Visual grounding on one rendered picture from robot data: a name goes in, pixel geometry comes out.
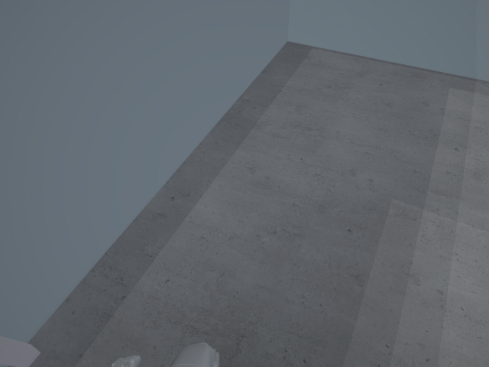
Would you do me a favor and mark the panel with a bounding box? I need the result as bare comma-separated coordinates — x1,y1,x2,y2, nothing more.
0,336,40,367

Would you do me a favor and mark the robot left thigh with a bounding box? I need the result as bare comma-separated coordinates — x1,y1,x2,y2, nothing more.
170,343,219,367

